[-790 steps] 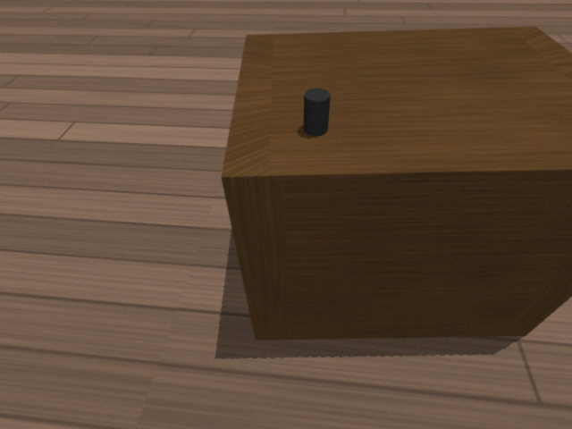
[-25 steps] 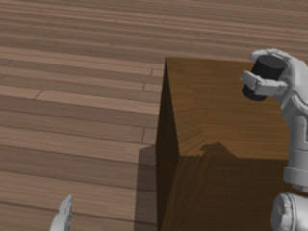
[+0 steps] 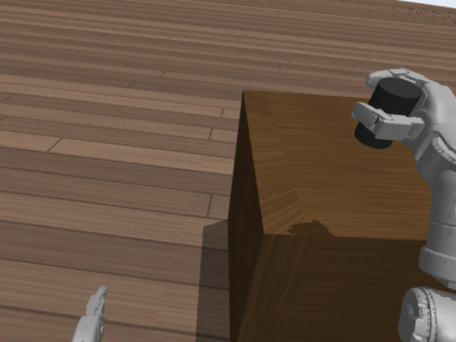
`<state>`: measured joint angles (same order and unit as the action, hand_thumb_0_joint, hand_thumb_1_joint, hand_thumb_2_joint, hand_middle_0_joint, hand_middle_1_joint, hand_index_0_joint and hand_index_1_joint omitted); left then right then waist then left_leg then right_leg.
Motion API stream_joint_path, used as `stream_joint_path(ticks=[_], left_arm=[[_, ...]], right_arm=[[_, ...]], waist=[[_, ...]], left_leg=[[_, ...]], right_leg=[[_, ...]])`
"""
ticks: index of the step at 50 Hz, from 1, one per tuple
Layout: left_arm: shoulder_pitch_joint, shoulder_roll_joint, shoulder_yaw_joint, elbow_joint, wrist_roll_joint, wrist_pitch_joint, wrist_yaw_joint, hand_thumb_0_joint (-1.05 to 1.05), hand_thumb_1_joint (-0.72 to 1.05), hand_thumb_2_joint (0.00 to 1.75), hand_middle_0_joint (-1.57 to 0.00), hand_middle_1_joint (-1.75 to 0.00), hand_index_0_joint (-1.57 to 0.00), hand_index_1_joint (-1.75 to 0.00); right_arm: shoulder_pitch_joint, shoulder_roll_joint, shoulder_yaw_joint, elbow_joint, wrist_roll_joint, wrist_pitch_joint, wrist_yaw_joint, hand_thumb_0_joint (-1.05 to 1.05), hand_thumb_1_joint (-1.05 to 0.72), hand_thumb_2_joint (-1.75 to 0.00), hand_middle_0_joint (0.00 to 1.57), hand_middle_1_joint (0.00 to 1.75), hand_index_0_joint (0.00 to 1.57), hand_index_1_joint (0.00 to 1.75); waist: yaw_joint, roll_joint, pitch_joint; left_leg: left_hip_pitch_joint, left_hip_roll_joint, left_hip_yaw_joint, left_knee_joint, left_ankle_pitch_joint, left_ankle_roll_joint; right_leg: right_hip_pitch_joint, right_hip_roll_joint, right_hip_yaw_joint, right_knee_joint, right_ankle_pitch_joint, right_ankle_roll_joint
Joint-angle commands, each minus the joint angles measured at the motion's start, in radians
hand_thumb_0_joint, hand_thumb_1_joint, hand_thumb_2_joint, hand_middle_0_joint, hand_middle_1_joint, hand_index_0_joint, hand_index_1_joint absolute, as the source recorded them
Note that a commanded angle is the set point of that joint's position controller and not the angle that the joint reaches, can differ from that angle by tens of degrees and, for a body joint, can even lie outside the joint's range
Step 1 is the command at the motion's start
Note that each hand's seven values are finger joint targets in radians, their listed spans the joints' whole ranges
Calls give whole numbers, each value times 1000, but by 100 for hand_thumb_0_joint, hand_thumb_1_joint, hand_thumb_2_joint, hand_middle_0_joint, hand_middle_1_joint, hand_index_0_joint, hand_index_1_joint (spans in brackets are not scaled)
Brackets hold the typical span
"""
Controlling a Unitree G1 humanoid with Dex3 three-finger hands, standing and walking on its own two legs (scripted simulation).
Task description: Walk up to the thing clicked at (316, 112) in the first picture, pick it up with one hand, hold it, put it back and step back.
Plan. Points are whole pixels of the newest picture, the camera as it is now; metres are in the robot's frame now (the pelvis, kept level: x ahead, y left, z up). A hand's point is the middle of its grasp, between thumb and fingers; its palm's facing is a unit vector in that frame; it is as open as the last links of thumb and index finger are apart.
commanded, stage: hold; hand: right
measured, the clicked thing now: (385, 114) +0.35 -0.19 +0.31
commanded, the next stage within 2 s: none
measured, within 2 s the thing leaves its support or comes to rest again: neither
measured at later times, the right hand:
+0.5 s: hand (380, 105) +0.35 -0.17 +0.32, palm faces +0.16 +0.99 +0.01, open 7.5 cm
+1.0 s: hand (383, 109) +0.34 -0.17 +0.32, palm faces +0.14 +0.99 +0.00, open 7.5 cm
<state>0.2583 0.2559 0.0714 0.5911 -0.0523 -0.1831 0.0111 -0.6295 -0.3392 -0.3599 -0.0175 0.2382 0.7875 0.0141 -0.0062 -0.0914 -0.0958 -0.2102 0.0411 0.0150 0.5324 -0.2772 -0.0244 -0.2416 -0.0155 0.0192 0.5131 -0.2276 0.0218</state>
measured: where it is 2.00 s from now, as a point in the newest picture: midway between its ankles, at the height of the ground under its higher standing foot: outside the picture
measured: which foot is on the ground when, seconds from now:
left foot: down 0.00-1.00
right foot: down 0.00-1.00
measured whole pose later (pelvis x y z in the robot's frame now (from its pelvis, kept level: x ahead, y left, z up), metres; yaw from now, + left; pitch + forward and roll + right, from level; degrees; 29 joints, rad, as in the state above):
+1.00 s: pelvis +0.00 +0.00 +0.00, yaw +0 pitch -4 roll +0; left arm 0.23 0.26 0.07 0.64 -0.06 -0.19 0.00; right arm -0.62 -0.34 -0.35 -0.05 0.25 0.86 0.00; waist 0.00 -0.10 -0.11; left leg -0.18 0.04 0.02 0.52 -0.27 -0.02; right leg -0.21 -0.02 0.02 0.50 -0.22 0.02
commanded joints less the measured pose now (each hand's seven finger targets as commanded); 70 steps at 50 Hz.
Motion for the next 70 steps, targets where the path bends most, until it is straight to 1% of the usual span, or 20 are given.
stream_joint_path(ticks=[1, 4, 5, 9, 17, 19, 22, 23, 24, 25, 31, 32, 33, 34, 36, 43, 45, 54, 59, 70], left_arm=[[-164, 113, 44, -169, -4, -59, 6, 0, -55, 5, -5, -5, -5, -5], [-174, 111, 44, -153, -3, -53, 10, 0, -55, 5, -5, -5, -5, -5], [-184, 123, 49, -185, -1, -56, 11, 0, -55, 5, -5, -5, -5, -5], [-191, 97, 28, -159, -5, -50, 6, 0, -54, 4, -5, -5, -5, -5], [-146, 113, 50, -124, -9, -47, 4, 0, -55, 4, -5, -5, -5, -5], [-200, 130, 52, -205, -10, -57, 4, 0, -55, 5, -5, -5, -5, -5], [-170, 102, 36, -141, -10, -53, 2, 0, -55, 5, -5, -5, -5, -5], [-208, 120, 46, -198, -13, -58, 1, 0, -55, 5, -5, -6, -5, -6], [-176, 105, 43, -140, -12, -54, 2, 0, -55, 5, -5, -6, -5, -5], [-197, 117, 46, -175, -10, -55, 2, 0, -55, 5, -5, -6, -5, -5], [-194, 114, 50, -116, -9, -49, -1, 0, -54, 5, -5, -6, -5, -5], [-239, 130, 48, -192, -10, -55, -3, 0, -55, 5, -5, -6, -5, -5], [-196, 129, 62, -126, -11, -51, -1, 0, -55, 5, -5, -6, -5, -5], [-214, 140, 61, -174, -11, -54, -3, 0, -55, 5, -5, -6, -5, -5], [-197, 94, 22, -132, -12, -48, -7, 0, -54, 4, -5, -6, -6, -5], [-216, 125, 57, -150, -17, -61, -7, 0, -55, 5, -5, -6, -5, -5], [-182, 102, 35, -104, -17, -58, -11, 0, -54, 5, -5, -5, -5, -5], [-230, 125, 44, -159, -13, -70, 0, 0, -55, 5, -5, -6, -5, -5], [-224, 106, 32, -159, -14, -74, -1, 0, -55, 5, -5, -6, -6, -5], [-192, 104, 40, -124, -15, -73, -5, 0, -55, 5, -5, -6, -6, -5]], right_arm=[[-468, -214, -53, -217, 5, -64, -9, 0, -51, -133, 138, 145, 140, 145], [-469, -216, -56, -233, 3, -51, -14, 0, -55, -134, 139, 146, 141, 146], [-482, -204, -38, -242, -2, -47, -16, 0, -53, -134, 139, 146, 141, 146], [-455, -216, -54, -236, -3, -28, -18, 0, -52, -135, 139, 147, 141, 147], [-467, -208, -49, -194, 3, -4, -15, 0, -51, -135, 137, 146, 140, 146], [-485, -219, -53, -217, 0, -10, -19, 0, -51, -136, 138, 147, 141, 147], [-476, -195, -39, -207, 2, -19, -18, 0, -51, -135, 138, 146, 140, 146], [-501, -214, -41, -249, -3, -28, -18, 0, -50, -135, 137, 146, 140, 146], [-491, -219, -52, -205, 3, -27, -21, 0, -52, -135, 138, 147, 141, 147], [-486, -223, -57, -241, -1, -29, -19, 0, -50, -135, 138, 146, 140, 146], [-492, -221, -47, -198, -3, -19, -15, 0, -48, -134, 136, 145, 139, 145], [-488, -219, -38, -223, -6, -18, -14, 0, -49, -134, 136, 145, 139, 145], [-481, -218, -50, -192, 4, -11, -16, 0, -49, -133, 136, 145, 139, 145], [-476, -221, -42, -201, -3, -12, -14, 0, -47, -135, 136, 146, 139, 146], [-466, -221, -51, -193, 6, -15, -12, 0, -48, -134, 136, 145, 139, 145], [-471, -210, -39, -205, 12, 2, -11, 0, -49, -134, 136, 145, 139, 145], [-440, -209, -45, -202, 15, 5, -13, 0, -47, -133, 136, 145, 139, 145], [-495, -247, -70, -246, 7, -17, -27, 0, -46, -132, 135, 144, 138, 144], [-481, -201, -26, -214, 4, -12, -24, 0, -49, -132, 135, 144, 138, 144], [-483, -241, -70, -218, 12, 4, -21, 0, -46, -130, 133, 142, 136, 142]], waist=[[-9, 102, -179], [-20, 89, -193], [-1, 88, -195], [-24, 83, -175], [8, 84, -163], [3, 112, -204], [-1, 99, -162], [-2, 86, -228], [-6, 93, -168], [-14, 102, -210], [-13, 71, -153], [-2, 79, -207], [-7, 98, -132], [4, 100, -186], [-20, 107, -143], [8, 88, -136], [-6, 87, -102], [-12, 90, -184], [-1, 82, -141], [-7, 87, -142]], left_leg=[[-20, -42, 55, -107, 151, 17], [-12, -38, 54, -99, 187, 19], [-18, -40, 52, -104, 175, 21], [-12, -37, 54, -109, 154, 18], [-21, -41, 56, -111, 193, 17], [-2, -40, 55, -111, 199, 14], [-19, -44, 58, -110, 178, 20], [5, -41, 55, -107, 207, 19], [-12, -40, 53, -108, 204, 18], [10, -38, 53, -107, 216, 17], [-12, -43, 56, -114, 159, 24], [11, -43, 57, -116, 159, 24], [-24, -45, 59, -123, 125, 22], [-6, -45, 58, -121, 140, 23], [-8, -44, 58, -124, 130, 21], [-31, -43, 52, -141, 85, 18], [-41, -42, 53, -140, 79, 18], [-11, -40, 52, -129, 104, 21], [-26, -43, 53, -135, 81, 21], [-22, -42, 53, -141, 88, 16]], right_leg=[[121, 30, -31, -54, 131, -36], [126, 31, -32, -45, 168, -36], [135, 30, -34, -51, 157, -33], [114, 35, -36, -54, 139, -32], [135, 32, -34, -59, 171, -37], [145, 31, -33, -56, 178, -36], [134, 27, -31, -63, 162, -35], [162, 29, -30, -59, 192, -34], [134, 32, -34, -51, 188, -34], [144, 30, -33, -50, 201, -35], [121, 25, -31, -68, 147, -32], [141, 26, -29, -71, 147, -31], [112, 25, -31, -75, 110, -34], [136, 25, -29, -78, 123, -34], [110, 28, -30, -73, 116, -36], [117, 31, -37, -87, 60, -36], [98, 31, -40, -84, 56, -38], [125, 31, -33, -76, 85, -36], [113, 29, -34, -83, 61, -34], [111, 32, -36, -80, 66, -37]])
